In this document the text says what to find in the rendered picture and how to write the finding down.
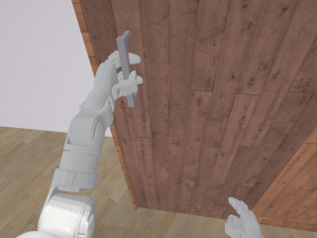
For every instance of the left robot upper arm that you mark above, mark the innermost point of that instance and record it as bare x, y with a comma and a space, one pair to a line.
66, 216

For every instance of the left robot hand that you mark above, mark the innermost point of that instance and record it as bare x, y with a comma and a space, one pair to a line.
107, 78

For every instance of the wardrobe door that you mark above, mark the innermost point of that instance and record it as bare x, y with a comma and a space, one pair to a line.
293, 194
229, 95

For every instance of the handle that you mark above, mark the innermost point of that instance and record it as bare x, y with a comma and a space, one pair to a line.
125, 63

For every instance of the right robot hand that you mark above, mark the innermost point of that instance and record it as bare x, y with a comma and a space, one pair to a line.
247, 223

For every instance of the robot left forearm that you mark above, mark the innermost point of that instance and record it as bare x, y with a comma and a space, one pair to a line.
84, 141

